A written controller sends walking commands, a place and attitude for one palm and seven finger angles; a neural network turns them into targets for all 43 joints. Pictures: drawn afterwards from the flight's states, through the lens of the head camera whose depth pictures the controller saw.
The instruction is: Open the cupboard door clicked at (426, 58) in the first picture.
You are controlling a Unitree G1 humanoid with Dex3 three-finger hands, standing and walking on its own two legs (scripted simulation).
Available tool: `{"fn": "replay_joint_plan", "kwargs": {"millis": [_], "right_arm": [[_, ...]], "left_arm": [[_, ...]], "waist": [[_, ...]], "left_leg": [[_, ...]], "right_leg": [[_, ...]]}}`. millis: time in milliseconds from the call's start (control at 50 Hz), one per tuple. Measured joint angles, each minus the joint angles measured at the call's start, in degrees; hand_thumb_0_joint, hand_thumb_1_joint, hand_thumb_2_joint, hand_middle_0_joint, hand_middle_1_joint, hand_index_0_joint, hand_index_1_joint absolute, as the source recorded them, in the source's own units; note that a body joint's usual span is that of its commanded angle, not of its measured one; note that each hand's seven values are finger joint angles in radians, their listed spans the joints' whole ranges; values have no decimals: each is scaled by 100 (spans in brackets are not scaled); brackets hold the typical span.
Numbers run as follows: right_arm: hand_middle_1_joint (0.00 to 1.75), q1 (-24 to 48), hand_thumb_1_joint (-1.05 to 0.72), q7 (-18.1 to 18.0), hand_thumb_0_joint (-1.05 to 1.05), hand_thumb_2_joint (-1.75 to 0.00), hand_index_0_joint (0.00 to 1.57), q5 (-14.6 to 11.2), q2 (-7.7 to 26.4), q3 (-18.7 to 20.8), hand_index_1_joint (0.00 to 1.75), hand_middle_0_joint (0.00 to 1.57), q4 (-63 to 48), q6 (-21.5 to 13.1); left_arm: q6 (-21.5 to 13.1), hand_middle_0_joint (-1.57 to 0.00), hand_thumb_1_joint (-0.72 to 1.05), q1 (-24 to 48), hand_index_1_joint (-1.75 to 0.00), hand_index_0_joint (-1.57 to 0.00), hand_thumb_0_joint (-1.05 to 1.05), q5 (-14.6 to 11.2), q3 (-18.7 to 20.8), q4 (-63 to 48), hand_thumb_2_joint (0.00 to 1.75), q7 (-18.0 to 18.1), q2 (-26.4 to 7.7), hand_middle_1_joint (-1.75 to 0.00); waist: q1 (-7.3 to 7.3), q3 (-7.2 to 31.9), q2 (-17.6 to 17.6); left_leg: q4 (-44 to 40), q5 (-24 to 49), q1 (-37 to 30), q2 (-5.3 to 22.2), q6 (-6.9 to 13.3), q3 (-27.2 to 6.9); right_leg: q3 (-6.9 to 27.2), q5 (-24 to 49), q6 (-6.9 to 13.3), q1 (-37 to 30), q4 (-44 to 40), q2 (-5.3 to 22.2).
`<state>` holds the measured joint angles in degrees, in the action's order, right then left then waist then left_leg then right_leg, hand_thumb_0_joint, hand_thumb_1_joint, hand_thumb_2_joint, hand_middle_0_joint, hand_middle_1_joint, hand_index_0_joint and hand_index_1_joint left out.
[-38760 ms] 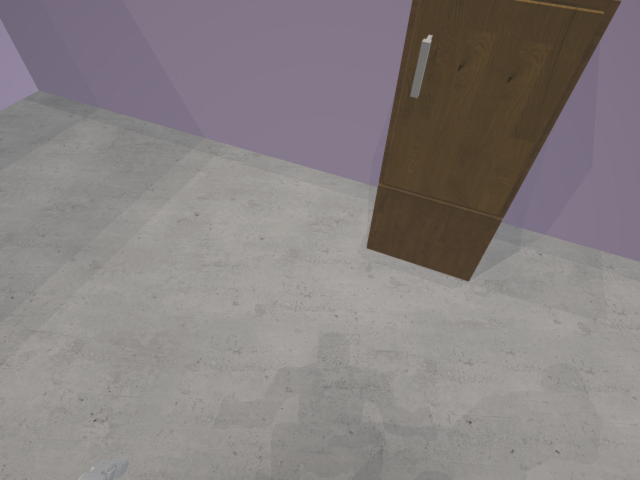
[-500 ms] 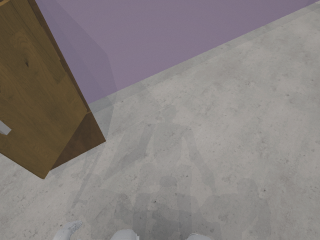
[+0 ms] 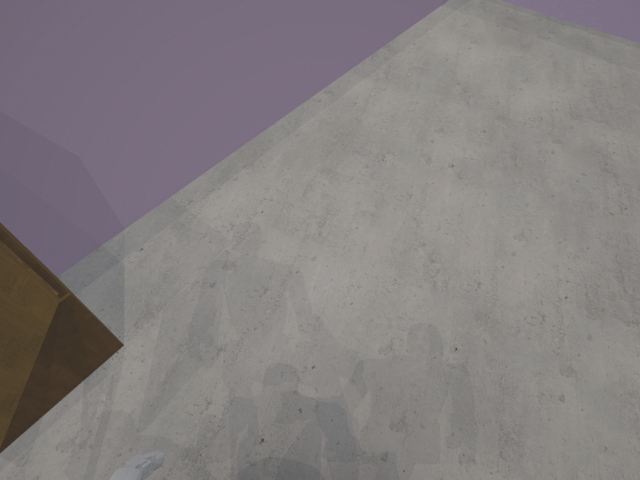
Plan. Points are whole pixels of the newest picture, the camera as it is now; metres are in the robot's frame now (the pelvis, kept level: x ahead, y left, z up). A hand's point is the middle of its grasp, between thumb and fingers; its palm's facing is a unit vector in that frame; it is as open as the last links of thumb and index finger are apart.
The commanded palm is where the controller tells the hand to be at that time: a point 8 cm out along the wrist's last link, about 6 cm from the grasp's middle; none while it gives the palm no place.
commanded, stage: walk to a spot facing it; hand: left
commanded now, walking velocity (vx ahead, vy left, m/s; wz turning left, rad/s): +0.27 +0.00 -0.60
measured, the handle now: out of the picture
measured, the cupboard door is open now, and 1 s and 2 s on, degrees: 41 41 41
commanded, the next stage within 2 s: turn to face it in 1.16 s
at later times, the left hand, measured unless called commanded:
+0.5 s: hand (208, 410) +0.23 +0.18 -0.17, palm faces -0.27 -0.95 -0.15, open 7.4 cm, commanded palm none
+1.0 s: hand (351, 273) +0.48 -0.04 -0.15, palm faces -0.54 -0.81 -0.23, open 7.3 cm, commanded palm none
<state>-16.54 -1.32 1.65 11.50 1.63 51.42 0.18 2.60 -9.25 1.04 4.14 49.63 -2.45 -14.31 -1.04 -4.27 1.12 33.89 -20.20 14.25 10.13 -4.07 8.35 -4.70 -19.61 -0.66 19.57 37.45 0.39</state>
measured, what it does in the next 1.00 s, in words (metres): walks ahead, turning right: right foot, then left foot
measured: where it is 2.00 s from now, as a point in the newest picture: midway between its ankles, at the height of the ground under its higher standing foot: (431, 352)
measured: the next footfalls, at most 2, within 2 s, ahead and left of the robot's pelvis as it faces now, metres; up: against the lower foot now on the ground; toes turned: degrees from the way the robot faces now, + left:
right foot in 0.02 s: +0.04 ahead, -0.12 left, +0.00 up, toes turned -5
left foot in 0.34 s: +0.16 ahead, +0.11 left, +0.00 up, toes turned -8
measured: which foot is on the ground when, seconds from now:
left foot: down 0.00-0.02, up 0.04-0.32, down 0.34-0.78, up 0.80-1.00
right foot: up 0.00-0.00, down 0.02-0.34, up 0.36-0.76, down 0.78-1.00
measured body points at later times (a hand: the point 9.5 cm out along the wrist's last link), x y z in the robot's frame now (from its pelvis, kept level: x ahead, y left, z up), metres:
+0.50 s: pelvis +0.13 +0.00 +0.01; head +0.17 +0.03 +0.46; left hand +0.24 +0.23 -0.15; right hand +0.11 -0.25 -0.11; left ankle +0.12 +0.12 -0.73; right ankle +0.06 -0.12 -0.64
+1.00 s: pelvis +0.30 -0.16 +0.01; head +0.33 -0.19 +0.46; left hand +0.50 +0.00 -0.13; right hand +0.20 -0.37 -0.14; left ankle +0.41 -0.01 -0.64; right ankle +0.28 -0.19 -0.73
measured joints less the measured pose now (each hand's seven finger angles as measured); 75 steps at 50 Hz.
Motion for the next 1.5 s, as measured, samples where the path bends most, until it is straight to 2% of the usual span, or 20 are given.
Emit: {"fn": "replay_joint_plan", "kwargs": {"millis": [40, 80, 140, 240, 340, 400, 440, 500, 640, 760, 800, 840, 880, 960, 1060, 1280, 1340, 1380, 1440, 1500], "right_arm": [[30, -13, -90, 21, 0, -90, 21, -65, 90, 61, 30, 21, 28, 75], [30, 78, -90, 7, 0, -90, 21, -98, 198, 117, 30, 20, 110, 214], [30, 214, -91, 61, 1, -90, 21, -86, 251, 170, 30, 20, 159, 280], [29, 497, -91, 190, 1, -90, 20, -71, 183, 204, 30, 20, -42, 146], [29, 579, -91, 187, 0, -90, 20, -74, 119, 126, 30, 20, -251, -136], [29, 494, -91, 108, 0, -90, 20, 15, 35, 45, 30, 20, -263, -327], [29, 273, -91, 87, 0, -90, 21, 39, -60, -19, 30, 20, -228, -379], [30, -77, -91, 37, 0, -90, 21, 28, -151, -76, 30, 20, -45, -428], [29, -836, -91, -6, 0, -90, 21, 25, -177, -96, 30, 20, 459, -407], [29, -1405, -91, 6, 0, -90, 20, 25, -105, -83, 30, 20, 819, -275], [30, -1464, -91, 56, 0, -90, 20, -59, -143, -98, 30, 20, 952, -168], [30, -1168, -91, 79, 1, -90, 20, -127, -126, -73, 30, 20, 998, -47], [29, -811, -91, 80, 1, -90, 20, -125, -128, -17, 30, 20, 902, -41], [29, -59, -91, 98, 1, -90, 20, -60, -153, 35, 30, 20, 501, -107], [29, 588, -91, 162, 0, -90, 20, -40, -158, 76, 30, 20, 168, -158], [29, 1405, -91, 236, 0, -90, 20, -97, -157, 30, 30, 20, 183, -103], [29, 1437, -91, 189, 0, -90, 20, -85, -208, -49, 30, 20, 186, -257], [29, 1310, -91, 134, 0, -90, 20, -56, -236, -96, 30, 20, 201, -370], [29, 937, -91, 40, 0, -90, 20, -89, -285, -150, 30, 20, 324, -374], [29, 500, -91, -60, 0, -90, 20, -106, -278, -129, 30, 20, 553, -330]], "left_arm": [[-99, -20, 91, -19, -30, -19, 1, 19, -11, 18, 90, 36, -3, -30], [-142, -20, 91, -29, -30, -20, 1, 2, -45, 71, 90, 105, 79, -30], [-164, -20, 91, -204, -30, -20, 1, 6, -39, 102, 90, 187, 153, -30], [-214, -20, 90, -577, -30, -20, 1, 47, -42, 298, 90, 163, 159, -30], [-178, -21, 90, -926, -30, -20, 1, 32, -14, 476, 90, 86, 161, -30], [-88, -20, 90, -948, -30, -20, 1, 9, 27, 621, 90, 34, 125, -30], [-86, -20, 91, -862, -30, -20, 1, 60, 80, 652, 90, -19, 57, -30], [-110, -20, 91, -579, -30, -19, 2, 97, 114, 534, 90, -94, -9, -30], [-100, -20, 91, 208, -30, -19, 1, 76, 43, 216, 90, -151, 20, -30], [-182, -20, 91, 739, -30, -19, 1, 60, -40, 51, 90, -161, 49, -30], [-382, -20, 91, 744, -30, -19, 1, 57, -42, -35, 90, -111, 17, -30], [-480, -20, 91, 650, -30, -19, 1, -30, -46, -13, 90, -13, 44, -30], [-455, -20, 91, 463, -30, -19, 1, -69, -75, 97, 90, 73, 88, -30], [-482, -20, 91, -39, -30, -19, 1, -38, -129, 387, 90, 157, 232, -30], [-586, -21, 94, -594, -30, -20, 0, -45, -60, 681, 90, 192, 286, -30], [-679, -20, 91, -1750, -30, -20, 1, -19, -252, 1218, 90, 324, 557, -30], [-641, -20, 91, -1949, -30, -20, 1, -36, -292, 1444, 90, 348, 621, -30], [-594, -20, 91, -1961, -30, -20, 1, -111, -322, 1541, 90, 366, 635, -30], [-469, -20, 91, -1625, -30, -20, 1, -77, -313, 1426, 90, 416, 561, -30], [-376, -20, 91, -1024, -30, -20, 1, -21, -259, 1103, 90, 371, 526, -30]], "waist": [[9, 19, 21], [2, -15, 96], [80, 35, 8], [181, 132, -237], [254, 288, -322], [192, 349, -347], [141, 399, -406], [120, 353, -421], [-88, 103, -289], [-345, -61, -130], [-244, -71, -229], [-252, -174, -203], [-288, -185, -193], [-236, -47, -239], [-11, 167, -167], [510, 278, -197], [408, 225, -233], [304, 247, -216], [258, 203, -345], [228, 126, -301]], "left_leg": [[738, -541, 213, 15, -40, -7], [1869, -1093, 610, -184, 4, -351], [2700, -888, 1094, -421, 11, -479], [1765, -361, 1235, -602, 8, -498], [-60, 21, 573, -754, 115, -500], [93, 300, 458, -641, 424, -288], [-111, 151, 177, -571, 448, -136], [-645, 208, -310, -478, 351, 53], [-1253, -17, -1251, -330, 170, 612], [-675, -754, -1752, -78, -152, 958], [1000, -988, -1255, 31, -117, 716], [3061, -938, -346, -92, 23, -31], [3970, -493, 453, -167, 75, -377], [3479, 120, 1571, -135, 61, -552], [2511, 832, 2235, -163, 27, -734], [1016, 855, 1894, -677, 251, -386], [88, 1371, 1242, -939, 521, -204], [183, 944, 1040, -943, 856, -203], [170, 536, 720, -1066, 876, -212], [-251, 664, 424, -1174, 822, -415]], "right_leg": [[85, 320, 188, -148, -299, -19], [148, 89, 232, -175, -152, -61], [329, 122, 228, -388, -462, -74], [728, 288, 234, -668, -959, -114], [1086, -72, 153, -696, -684, -242], [874, -792, 193, -35, 1133, -255], [610, -569, 172, 474, 2202, -129], [308, 31, 86, 1087, 2819, 141], [-27, 852, 131, 1670, 1564, 369], [-403, 607, 519, 1021, 212, 51], [-354, 713, 744, 784, 160, -21], [-299, 407, 793, 674, 424, -146], [-244, 322, 776, 332, 123, -259], [26, 578, 797, -306, -832, -433], [295, 622, 820, -969, -1604, -584], [745, -129, 697, -2357, -2168, -601], [704, -527, 558, -2401, -1424, -578], [496, -733, 325, -1649, 543, -596], [384, -868, 107, -498, 2713, -327], [340, -540, -72, 337, 2832, 49]]}}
